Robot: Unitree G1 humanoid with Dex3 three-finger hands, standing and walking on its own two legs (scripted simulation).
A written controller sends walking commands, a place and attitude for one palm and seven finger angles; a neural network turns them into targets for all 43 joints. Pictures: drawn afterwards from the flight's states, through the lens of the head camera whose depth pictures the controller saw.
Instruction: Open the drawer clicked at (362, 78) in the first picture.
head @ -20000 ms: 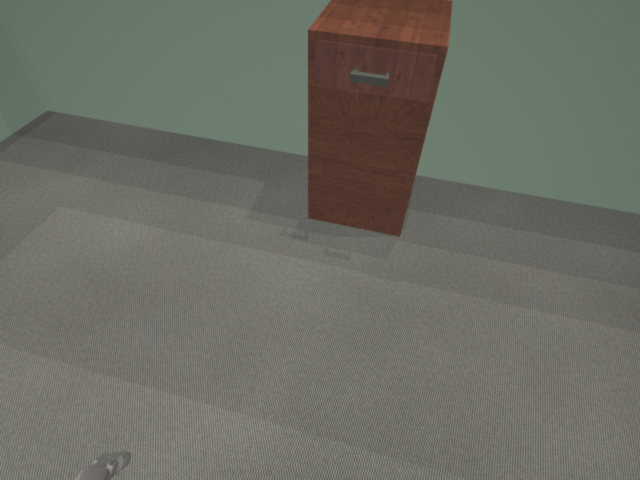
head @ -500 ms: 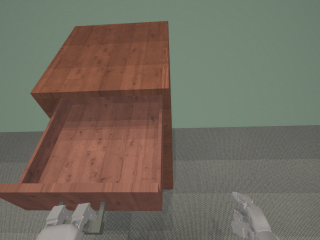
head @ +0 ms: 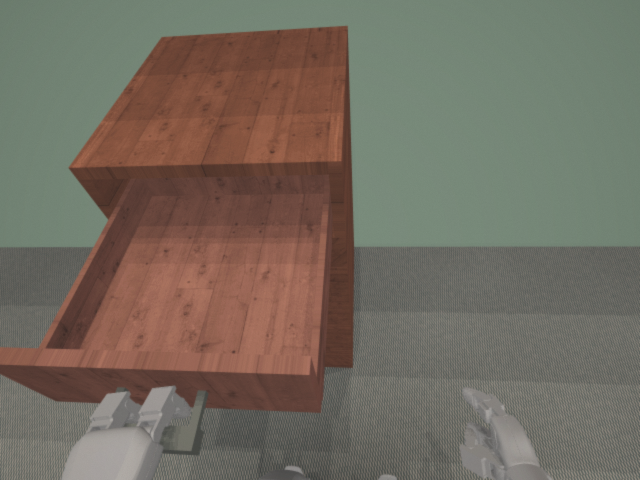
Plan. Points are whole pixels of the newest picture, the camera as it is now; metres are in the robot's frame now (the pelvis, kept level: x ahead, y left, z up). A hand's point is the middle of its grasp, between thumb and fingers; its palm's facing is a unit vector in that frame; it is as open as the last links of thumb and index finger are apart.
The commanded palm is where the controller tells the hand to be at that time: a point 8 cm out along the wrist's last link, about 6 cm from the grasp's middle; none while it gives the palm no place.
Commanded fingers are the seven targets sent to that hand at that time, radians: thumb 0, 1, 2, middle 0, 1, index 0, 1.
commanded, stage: open the thumb to release the handle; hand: left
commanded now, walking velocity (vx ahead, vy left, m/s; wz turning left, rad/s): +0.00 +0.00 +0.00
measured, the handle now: (154, 417) +0.19 +0.22 +0.01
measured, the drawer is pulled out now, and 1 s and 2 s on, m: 0.30 0.29 0.29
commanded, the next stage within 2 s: lift the hand off the handle in 0.04 s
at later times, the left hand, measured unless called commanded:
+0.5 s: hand (149, 463) +0.14 +0.22 -0.01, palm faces -0.04 -0.13 -0.99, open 13.8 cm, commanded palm +0.13 +0.22 +0.05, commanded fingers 0.00 -0.50 0.30 -0.30 -1.20 -0.30 -1.20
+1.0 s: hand (119, 444) +0.15 +0.23 +0.05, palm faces -0.02 -0.16 -0.99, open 13.2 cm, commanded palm +0.14 +0.22 +0.12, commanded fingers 0.00 -0.50 0.30 -0.30 -1.20 -0.30 -1.20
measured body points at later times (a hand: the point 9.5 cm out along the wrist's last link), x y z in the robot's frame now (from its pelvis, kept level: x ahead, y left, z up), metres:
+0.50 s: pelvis -0.01 +0.01 +0.00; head +0.03 -0.03 +0.45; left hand +0.14 +0.22 +0.05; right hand +0.19 -0.21 -0.11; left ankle +0.00 +0.11 -0.66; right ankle +0.00 -0.03 -0.66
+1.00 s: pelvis +0.01 +0.03 +0.03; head +0.02 -0.01 +0.48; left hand +0.15 +0.23 +0.10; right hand +0.22 -0.19 -0.06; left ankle +0.00 +0.11 -0.66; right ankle +0.00 -0.03 -0.66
